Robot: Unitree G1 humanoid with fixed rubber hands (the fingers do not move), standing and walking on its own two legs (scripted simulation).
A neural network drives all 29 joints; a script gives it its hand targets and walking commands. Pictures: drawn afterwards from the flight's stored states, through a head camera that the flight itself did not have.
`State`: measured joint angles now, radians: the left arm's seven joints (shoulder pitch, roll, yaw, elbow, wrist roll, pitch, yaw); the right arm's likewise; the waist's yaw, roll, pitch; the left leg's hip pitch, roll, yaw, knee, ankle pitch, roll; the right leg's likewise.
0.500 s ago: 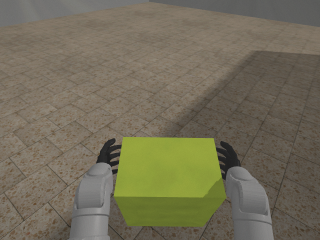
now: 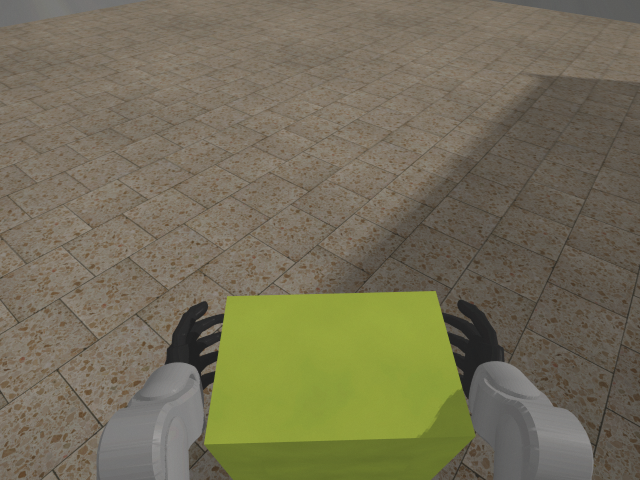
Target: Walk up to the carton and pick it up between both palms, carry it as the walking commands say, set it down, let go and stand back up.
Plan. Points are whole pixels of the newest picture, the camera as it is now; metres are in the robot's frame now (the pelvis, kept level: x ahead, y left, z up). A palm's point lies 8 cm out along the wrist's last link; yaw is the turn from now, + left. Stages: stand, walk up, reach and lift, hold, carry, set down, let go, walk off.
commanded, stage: carry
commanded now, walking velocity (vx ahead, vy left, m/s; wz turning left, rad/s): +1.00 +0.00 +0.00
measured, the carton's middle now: (332, 404) +0.22 +0.00 +0.02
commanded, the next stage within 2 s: none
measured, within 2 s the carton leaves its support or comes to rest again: neither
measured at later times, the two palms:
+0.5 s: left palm (222, 167) +0.65 +0.20 +0.08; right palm (388, 175) +0.62 -0.11 +0.09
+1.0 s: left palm (265, 78) +1.07 +0.16 +0.09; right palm (380, 80) +1.08 -0.15 +0.08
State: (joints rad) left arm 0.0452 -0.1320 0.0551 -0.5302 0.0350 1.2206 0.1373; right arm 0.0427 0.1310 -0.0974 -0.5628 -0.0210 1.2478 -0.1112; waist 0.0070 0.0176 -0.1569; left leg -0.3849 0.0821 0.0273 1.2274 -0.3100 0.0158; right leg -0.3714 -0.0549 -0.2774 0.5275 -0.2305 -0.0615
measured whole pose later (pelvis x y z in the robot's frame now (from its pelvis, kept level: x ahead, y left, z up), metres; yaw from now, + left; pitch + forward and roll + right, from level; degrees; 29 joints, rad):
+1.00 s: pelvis +0.84 -0.01 +0.00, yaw +2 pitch +3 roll +0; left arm 0.01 -0.13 0.08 -0.52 0.04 1.20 0.11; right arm 0.00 0.13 -0.08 -0.56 -0.05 1.23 -0.11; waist 0.01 0.03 -0.07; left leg -0.32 0.11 0.00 1.28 -0.30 0.02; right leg -0.42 -0.08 -0.27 0.56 -0.19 -0.08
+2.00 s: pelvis +1.79 -0.05 +0.00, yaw +1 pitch +4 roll -1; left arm 0.00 -0.13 0.07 -0.54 0.04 1.18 0.11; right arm 0.01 0.13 -0.08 -0.59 -0.05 1.21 -0.11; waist 0.01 0.04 -0.03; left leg -0.34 0.11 -0.01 1.30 -0.30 0.02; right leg -0.41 -0.06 -0.27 0.53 -0.18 -0.07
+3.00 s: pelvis +2.77 -0.11 +0.01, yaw +0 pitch +4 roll +0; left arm 0.04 -0.13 0.07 -0.58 0.02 1.17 0.11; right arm 0.06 0.13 -0.06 -0.63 -0.05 1.19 -0.11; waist 0.03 0.04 -0.05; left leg -0.50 0.11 0.02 1.24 -0.25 0.01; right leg -0.28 -0.07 -0.26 0.43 -0.22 -0.03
